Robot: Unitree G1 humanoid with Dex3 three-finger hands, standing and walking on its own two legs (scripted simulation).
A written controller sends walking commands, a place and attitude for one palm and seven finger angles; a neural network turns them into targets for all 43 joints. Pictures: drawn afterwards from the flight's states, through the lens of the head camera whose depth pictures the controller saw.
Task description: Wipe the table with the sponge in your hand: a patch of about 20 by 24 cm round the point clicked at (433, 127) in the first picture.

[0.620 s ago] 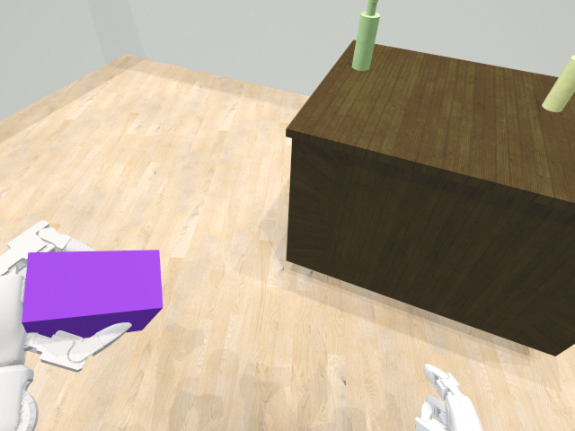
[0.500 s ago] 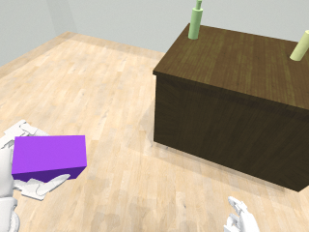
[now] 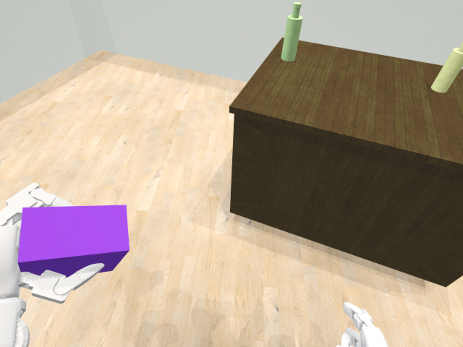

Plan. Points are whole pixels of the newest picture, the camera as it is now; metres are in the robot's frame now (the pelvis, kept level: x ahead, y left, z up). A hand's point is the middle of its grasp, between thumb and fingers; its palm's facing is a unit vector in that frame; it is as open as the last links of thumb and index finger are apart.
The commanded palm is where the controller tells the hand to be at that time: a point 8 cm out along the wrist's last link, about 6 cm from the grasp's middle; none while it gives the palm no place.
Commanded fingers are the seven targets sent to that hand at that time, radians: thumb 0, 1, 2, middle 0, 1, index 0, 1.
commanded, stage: walk to a spot facing it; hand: left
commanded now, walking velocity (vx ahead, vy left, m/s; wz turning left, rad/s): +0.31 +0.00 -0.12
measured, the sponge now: (89, 243) +0.22 +0.21 +0.14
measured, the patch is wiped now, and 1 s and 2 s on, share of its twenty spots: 0.00 0.00 0.00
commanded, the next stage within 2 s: turn to face it in 0.38 s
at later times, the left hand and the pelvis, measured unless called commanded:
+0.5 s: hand (89, 190) +0.28 +0.24 +0.17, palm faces +0.44 -0.81 -0.40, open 9.9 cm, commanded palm +0.23 +0.27 +0.18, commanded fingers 0.00 0.10 1.30 -1.20 -1.60 -1.20 -1.60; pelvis +0.08 -0.01 -0.01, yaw +2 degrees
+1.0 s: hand (206, 142) +0.42 +0.08 +0.16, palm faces +0.15 -0.85 -0.50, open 9.9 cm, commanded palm +0.37 +0.15 +0.18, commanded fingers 0.00 0.10 1.30 -1.20 -1.60 -1.20 -1.60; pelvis +0.15 -0.09 -0.01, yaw -14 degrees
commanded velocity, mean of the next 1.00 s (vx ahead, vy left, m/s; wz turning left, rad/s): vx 0.13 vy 0.00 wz -0.33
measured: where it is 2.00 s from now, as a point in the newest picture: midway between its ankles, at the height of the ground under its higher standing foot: outside the picture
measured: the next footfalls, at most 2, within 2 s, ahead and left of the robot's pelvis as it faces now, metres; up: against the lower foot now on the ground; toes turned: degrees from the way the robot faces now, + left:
left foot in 0.48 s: +0.15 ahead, +0.13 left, +0.00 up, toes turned +9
right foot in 0.78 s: +0.24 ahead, -0.13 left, +0.00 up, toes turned -12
